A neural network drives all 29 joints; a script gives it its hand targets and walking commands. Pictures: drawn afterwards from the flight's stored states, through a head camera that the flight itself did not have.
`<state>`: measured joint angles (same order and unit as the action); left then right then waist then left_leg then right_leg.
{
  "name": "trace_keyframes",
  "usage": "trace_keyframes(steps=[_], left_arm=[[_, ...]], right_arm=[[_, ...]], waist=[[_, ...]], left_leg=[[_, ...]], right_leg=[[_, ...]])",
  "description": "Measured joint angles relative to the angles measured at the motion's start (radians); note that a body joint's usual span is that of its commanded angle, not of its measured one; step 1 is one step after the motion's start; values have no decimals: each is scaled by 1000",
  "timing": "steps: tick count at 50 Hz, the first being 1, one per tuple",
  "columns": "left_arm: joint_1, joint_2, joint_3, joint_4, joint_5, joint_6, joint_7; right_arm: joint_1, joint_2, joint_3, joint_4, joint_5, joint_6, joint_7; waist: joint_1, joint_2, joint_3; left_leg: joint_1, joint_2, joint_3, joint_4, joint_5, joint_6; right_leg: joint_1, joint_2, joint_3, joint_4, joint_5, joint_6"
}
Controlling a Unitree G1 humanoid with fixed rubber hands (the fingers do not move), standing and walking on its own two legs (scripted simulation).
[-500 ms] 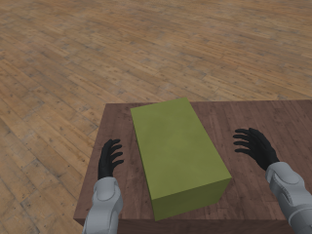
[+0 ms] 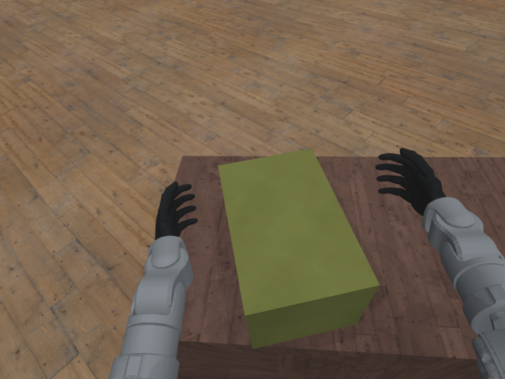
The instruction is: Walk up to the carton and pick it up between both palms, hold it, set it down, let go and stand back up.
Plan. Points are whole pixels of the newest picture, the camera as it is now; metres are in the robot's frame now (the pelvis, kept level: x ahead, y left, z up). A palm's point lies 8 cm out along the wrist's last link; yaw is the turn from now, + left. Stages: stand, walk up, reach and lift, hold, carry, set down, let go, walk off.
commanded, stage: reach and lift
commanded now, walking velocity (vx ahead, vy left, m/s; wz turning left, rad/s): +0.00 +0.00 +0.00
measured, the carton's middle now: (284, 241) +0.41 +0.02 -0.07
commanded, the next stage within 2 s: none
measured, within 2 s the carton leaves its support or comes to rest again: neither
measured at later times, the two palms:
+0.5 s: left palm (166, 224) +0.36 +0.22 +0.06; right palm (385, 176) +0.47 -0.14 +0.08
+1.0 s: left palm (183, 254) +0.35 +0.21 -0.02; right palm (365, 206) +0.47 -0.13 -0.01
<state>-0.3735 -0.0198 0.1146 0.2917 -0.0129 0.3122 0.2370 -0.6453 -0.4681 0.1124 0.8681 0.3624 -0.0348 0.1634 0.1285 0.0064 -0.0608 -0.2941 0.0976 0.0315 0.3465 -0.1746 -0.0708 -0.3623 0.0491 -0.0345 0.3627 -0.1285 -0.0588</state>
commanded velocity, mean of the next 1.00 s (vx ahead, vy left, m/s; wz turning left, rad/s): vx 0.00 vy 0.00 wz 0.00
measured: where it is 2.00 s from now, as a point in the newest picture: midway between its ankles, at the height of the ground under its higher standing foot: outside the picture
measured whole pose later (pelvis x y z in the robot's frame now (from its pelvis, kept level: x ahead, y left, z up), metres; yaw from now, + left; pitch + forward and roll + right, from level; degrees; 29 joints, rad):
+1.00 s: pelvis +0.00 +0.01 -0.02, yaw +0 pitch +25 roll -1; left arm -0.56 -0.08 0.16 0.94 -0.02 -0.32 0.22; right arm -0.90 -0.37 0.15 1.40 0.28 -0.45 0.10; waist 0.23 0.04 -0.22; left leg -0.76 0.10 0.01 0.57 -0.24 -0.07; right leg -0.80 0.04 -0.05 0.52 -0.17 -0.05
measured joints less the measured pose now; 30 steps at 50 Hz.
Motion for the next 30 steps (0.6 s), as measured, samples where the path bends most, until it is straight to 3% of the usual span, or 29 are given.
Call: trace_keyframes(steps=[17, 21, 30], left_arm=[[-169, 20, 18, 124, -14, 4, -8], [-169, 6, 23, 175, 10, -60, -18], [-89, -58, 1, 300, 48, -302, -5]], right_arm=[[-197, 15, -16, 146, -20, 38, -21], [-215, 29, -15, 218, -34, -15, -22], [-175, 76, -20, 381, -60, -219, -16]], waist=[[31, 9, -34], [30, 7, -36], [48, 5, -44]], left_leg=[[-87, -5, -24, 25, -4, -1], [-101, -7, -29, 37, -12, 1], [-168, -8, -29, 87, -37, 6]], right_leg=[[-61, -7, -20, -10, 6, 7], [-66, -9, -25, -12, 4, 10], [-117, -10, -23, 0, 0, 17]])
